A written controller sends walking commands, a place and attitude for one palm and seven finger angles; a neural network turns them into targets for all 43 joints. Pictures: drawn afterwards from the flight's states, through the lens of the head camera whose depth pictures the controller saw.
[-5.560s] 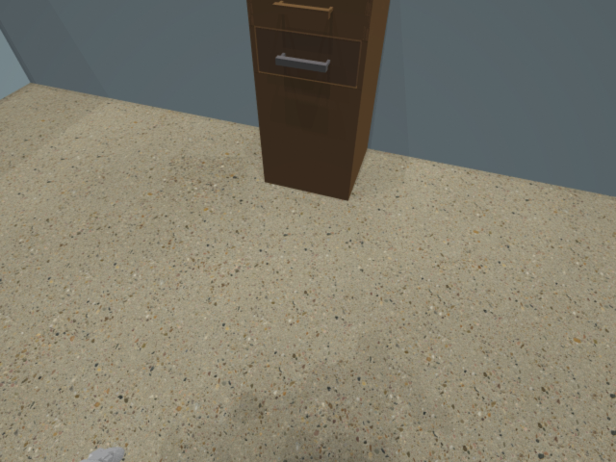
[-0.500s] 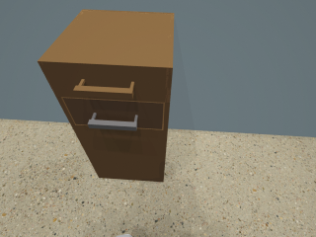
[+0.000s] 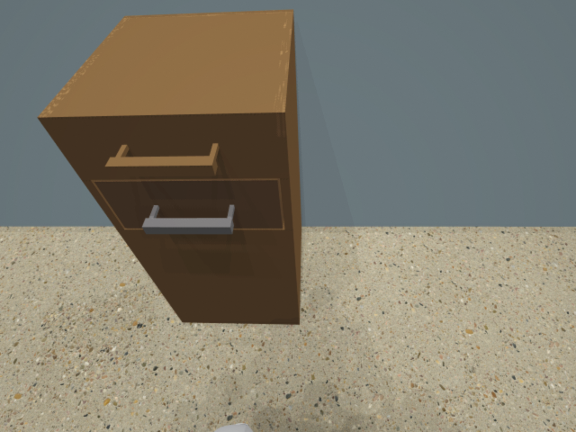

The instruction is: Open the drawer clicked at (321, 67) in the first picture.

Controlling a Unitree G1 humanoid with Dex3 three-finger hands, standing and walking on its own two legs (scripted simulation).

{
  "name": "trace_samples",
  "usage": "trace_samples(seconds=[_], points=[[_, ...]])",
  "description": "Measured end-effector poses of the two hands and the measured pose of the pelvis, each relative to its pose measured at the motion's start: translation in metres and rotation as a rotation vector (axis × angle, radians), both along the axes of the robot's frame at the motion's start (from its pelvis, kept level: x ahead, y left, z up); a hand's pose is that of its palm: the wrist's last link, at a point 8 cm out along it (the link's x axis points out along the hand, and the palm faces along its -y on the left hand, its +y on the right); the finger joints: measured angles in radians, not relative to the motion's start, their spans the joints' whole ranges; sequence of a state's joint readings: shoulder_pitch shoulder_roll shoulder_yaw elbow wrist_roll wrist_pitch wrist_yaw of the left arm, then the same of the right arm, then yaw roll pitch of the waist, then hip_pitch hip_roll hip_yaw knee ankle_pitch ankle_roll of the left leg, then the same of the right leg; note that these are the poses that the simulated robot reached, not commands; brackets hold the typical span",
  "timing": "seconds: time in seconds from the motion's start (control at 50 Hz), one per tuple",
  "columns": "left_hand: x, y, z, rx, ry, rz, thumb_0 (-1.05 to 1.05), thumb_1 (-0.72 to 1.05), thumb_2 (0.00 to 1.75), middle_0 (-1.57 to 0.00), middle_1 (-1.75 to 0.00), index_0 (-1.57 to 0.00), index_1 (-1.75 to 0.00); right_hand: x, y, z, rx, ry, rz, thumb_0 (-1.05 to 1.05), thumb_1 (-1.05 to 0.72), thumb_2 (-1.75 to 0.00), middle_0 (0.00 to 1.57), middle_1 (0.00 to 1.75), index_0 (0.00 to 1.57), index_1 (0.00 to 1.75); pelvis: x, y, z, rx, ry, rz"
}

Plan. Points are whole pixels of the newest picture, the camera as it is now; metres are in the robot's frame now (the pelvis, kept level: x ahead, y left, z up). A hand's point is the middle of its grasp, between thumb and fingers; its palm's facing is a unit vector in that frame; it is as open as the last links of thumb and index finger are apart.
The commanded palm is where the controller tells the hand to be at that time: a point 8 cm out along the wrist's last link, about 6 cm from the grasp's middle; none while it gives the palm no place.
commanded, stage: come to a stop and stand still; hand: left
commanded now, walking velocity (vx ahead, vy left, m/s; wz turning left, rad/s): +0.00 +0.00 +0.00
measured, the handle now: (191, 217) +0.54 +0.26 -0.10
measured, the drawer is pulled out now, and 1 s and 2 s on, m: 0.00 0.00 0.00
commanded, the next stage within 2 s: look again from close up in 0.44 s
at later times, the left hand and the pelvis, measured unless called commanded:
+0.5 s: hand out of the picture -0.02 +0.15 -0.16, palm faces +0.05 -0.98 -0.20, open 7.3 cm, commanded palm none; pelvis -0.02 -0.02 +0.02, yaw +0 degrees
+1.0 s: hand out of the picture +0.02 +0.20 -0.16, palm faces +0.03 -0.98 -0.21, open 7.4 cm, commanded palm none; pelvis -0.01 +0.02 +0.01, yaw +0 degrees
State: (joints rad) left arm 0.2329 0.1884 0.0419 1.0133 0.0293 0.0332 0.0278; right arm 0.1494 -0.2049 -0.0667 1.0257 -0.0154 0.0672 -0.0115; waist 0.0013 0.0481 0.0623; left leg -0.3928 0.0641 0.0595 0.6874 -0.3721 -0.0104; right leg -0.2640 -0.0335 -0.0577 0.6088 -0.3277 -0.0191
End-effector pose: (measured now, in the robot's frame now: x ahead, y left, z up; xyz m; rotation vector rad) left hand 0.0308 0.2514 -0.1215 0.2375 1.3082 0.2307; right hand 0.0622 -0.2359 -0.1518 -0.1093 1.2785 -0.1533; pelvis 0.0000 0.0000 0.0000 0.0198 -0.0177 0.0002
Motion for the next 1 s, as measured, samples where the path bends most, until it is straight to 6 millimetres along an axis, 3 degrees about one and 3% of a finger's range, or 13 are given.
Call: trace_samples(seconds=[0.16, 0.26, 0.38, 0.54, 0.64, 0.78, 0.9, 1.0], points=[[0.005, -0.035, -0.004, -0.073, -0.033, -0.010, 0.00, 0.91, 0.90, -0.20, -0.30, -0.20, -0.30, -0.056, -0.017, 0.010, -0.032, 0.101, -0.020, 0.00, -0.91, -0.90, 0.19, 0.30, 0.19, 0.30, -0.007, -0.013, 0.007, -0.017, 0.012, 0.012], [0.001, -0.040, -0.010, -0.101, -0.039, 0.017, 0.00, 0.94, 0.90, -0.20, -0.30, -0.20, -0.30, -0.085, -0.007, 0.016, -0.028, 0.169, 0.008, 0.00, -0.91, -0.90, 0.19, 0.30, 0.19, 0.30, -0.013, -0.018, 0.010, -0.019, 0.008, 0.018], [-0.023, -0.043, -0.006, -0.098, 0.012, 0.022, 0.00, 0.93, 0.90, -0.20, -0.30, -0.20, -0.30, -0.099, 0.005, 0.016, 0.016, 0.189, 0.011, 0.00, -0.90, -0.90, 0.20, 0.30, 0.20, 0.30, -0.017, -0.022, 0.014, -0.014, 0.003, 0.013], [-0.063, -0.054, -0.006, -0.112, 0.116, 0.045, 0.00, 0.92, 0.90, -0.20, -0.30, -0.20, -0.30, -0.104, 0.012, 0.013, 0.041, 0.187, 0.003, 0.00, -0.90, -0.90, 0.20, 0.30, 0.20, 0.30, -0.016, -0.022, 0.015, -0.014, 0.008, 0.004], [-0.071, -0.052, -0.010, -0.114, 0.120, 0.019, 0.00, 0.91, 0.90, -0.20, -0.30, -0.20, -0.30, -0.095, 0.004, 0.011, 0.013, 0.145, 0.007, 0.00, -0.90, -0.90, 0.20, 0.30, 0.20, 0.30, -0.016, -0.018, 0.009, -0.026, 0.026, 0.018], [-0.048, -0.037, -0.017, -0.120, 0.054, 0.018, 0.00, 0.91, 0.90, -0.20, -0.30, -0.20, -0.30, -0.073, -0.001, 0.018, -0.054, 0.083, 0.018, 0.00, -0.90, -0.90, 0.20, 0.30, 0.20, 0.30, -0.007, -0.004, 0.006, -0.034, 0.016, 0.020], [-0.023, -0.018, -0.015, -0.107, -0.013, -0.003, 0.00, 0.92, 0.90, -0.20, -0.30, -0.20, -0.30, -0.054, 0.012, 0.022, -0.061, 0.027, 0.036, 0.00, -0.91, -0.90, 0.20, 0.30, 0.20, 0.30, -0.006, 0.008, 0.007, -0.029, -0.004, 0.010], [-0.014, -0.004, -0.012, -0.095, -0.038, -0.016, 0.00, 0.91, 0.90, -0.20, -0.30, -0.20, -0.30, -0.045, 0.026, 0.021, -0.048, 0.003, 0.044, 0.00, -0.91, -0.90, 0.20, 0.30, 0.20, 0.30, -0.008, 0.018, 0.008, -0.027, -0.013, 0.004]])
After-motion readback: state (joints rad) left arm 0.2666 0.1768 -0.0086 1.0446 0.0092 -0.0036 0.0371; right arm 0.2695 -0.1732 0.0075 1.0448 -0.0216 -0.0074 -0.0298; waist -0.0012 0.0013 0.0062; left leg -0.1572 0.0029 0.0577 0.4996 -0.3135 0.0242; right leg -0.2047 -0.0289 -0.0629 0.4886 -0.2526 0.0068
